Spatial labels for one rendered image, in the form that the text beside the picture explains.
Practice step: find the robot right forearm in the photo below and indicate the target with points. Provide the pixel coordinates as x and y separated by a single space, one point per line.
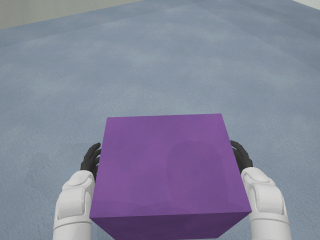
269 218

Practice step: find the left robot hand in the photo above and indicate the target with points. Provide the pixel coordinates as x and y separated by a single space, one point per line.
91 160

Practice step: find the robot left forearm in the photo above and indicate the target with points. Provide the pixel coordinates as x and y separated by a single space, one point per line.
72 210

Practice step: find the right robot hand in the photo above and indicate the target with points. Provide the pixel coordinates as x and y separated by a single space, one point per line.
241 156

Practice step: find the carton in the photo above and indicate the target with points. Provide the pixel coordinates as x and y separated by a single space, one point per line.
167 177

